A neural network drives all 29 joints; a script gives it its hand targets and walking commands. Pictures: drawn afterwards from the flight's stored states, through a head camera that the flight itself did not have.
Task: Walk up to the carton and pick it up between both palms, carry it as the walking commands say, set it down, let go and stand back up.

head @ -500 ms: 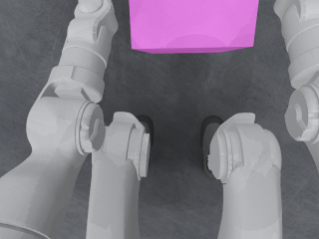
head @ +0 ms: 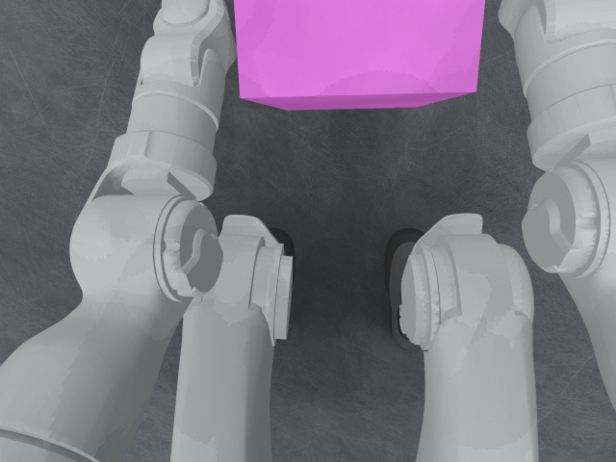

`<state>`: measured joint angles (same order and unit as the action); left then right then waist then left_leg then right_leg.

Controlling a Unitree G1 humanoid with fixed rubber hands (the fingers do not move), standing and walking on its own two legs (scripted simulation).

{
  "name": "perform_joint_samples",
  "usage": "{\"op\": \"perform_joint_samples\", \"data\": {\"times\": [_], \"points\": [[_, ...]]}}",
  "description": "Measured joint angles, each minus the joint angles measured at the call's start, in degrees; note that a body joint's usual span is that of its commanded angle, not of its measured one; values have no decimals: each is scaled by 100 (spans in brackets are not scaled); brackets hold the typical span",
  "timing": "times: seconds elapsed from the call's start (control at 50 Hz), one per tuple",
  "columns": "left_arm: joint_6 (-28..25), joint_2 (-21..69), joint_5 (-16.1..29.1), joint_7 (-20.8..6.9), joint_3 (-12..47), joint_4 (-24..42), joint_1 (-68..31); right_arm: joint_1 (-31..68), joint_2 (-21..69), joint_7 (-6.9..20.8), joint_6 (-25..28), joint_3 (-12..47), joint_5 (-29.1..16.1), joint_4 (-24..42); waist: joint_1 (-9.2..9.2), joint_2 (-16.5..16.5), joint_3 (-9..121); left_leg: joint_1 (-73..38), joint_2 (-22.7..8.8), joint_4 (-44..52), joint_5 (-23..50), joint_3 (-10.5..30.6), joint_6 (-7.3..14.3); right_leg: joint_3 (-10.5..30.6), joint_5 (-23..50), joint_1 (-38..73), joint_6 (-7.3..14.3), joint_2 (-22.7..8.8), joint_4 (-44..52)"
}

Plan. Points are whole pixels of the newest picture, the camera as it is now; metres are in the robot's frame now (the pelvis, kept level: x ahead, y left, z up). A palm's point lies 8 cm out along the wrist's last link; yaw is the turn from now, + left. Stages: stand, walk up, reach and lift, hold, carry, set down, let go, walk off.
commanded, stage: reach and lift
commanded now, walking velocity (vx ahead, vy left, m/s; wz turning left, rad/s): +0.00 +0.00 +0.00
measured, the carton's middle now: out of the picture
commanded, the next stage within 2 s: none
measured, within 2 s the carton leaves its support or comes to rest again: leaves its support in 0.66 s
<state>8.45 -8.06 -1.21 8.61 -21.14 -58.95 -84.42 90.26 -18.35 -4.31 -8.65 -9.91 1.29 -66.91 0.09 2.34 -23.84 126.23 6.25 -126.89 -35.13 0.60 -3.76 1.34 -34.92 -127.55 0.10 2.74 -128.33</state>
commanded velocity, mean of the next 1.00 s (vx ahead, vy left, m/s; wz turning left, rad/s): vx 0.00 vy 0.00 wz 0.00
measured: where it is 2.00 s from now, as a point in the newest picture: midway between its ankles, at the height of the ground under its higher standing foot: (337, 306)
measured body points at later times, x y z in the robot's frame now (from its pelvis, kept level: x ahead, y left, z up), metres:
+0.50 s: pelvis +0.01 +0.00 +0.00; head +0.37 -0.03 +0.25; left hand +0.55 +0.11 -0.17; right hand +0.57 -0.17 -0.18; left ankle +0.11 +0.12 -0.33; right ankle +0.10 -0.11 -0.33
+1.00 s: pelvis +0.00 +0.00 +0.02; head +0.35 -0.03 +0.30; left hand +0.54 +0.10 -0.12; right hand +0.57 -0.17 -0.10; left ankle +0.11 +0.13 -0.33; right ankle +0.10 -0.11 -0.33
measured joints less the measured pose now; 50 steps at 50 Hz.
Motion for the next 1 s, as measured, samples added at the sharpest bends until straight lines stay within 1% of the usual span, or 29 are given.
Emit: {"op": "perform_joint_samples", "data": {"times": [0.02, 0.04, 0.1, 0.2, 0.32, 0.56, 0.64, 0.7, 0.84, 1.0], "points": [[39, 7, -15, -96, -8, 35, 33, -52, 49, 99, -41, -34, 36, 68, -6, -1, 27, 6, 9, -31, -23, 8, -9, -5, -20, -8, 6, 3, -32], [65, 21, -45, -151, -30, 56, 67, -105, 94, 88, -79, -98, 82, 134, -4, -1, 55, 10, 18, -60, -45, 16, -19, -11, -38, -16, 12, 8, -61], [134, 42, -101, -197, -86, 129, 150, -236, 168, 114, -160, -229, 196, 298, -2, -5, 111, 14, 43, -121, -99, 38, -50, -23, -81, -32, 29, 21, -125], [194, 36, -66, -243, -79, 249, 276, -402, 253, 162, -204, -325, 246, 503, -12, -9, 173, 15, 78, -149, -153, 65, -89, -35, -123, -47, 52, 33, -161], [213, 29, 29, -233, -39, 327, 340, -476, 285, 149, -196, -328, 211, 596, -19, -26, 186, -1, 100, -126, -172, 74, -106, -28, -132, -44, 56, 50, -144], [271, 65, 241, -61, 145, 427, 400, -484, 225, 17, -216, -162, 19, 574, 11, -54, 198, -24, 115, -58, -157, 59, -79, 20, -98, -19, -6, 100, -56], [366, 126, 373, 74, 270, 577, 520, -549, 216, -127, -319, -28, -70, 644, 35, -60, 285, -11, 134, -17, -136, 51, -76, 53, -74, -32, -40, 130, -13], [419, 220, 417, 203, 292, 744, 622, -567, 251, -335, -389, 21, -105, 708, 39, -65, 386, 7, 161, 35, -99, 49, -85, 87, -35, -50, -74, 159, 38], [559, 428, 164, 238, -8, 1113, 736, -357, 267, -177, -550, -240, 112, 708, -3, -127, 617, 27, 166, 244, 48, 52, -83, 148, 144, -82, -144, 248, 263], [793, 605, -192, 117, -400, 1478, 821, -264, 388, -71, -748, -526, 461, 816, -13, -197, 863, -75, 133, 576, 132, 52, -87, 215, 284, -29, -168, 348, 590]]}}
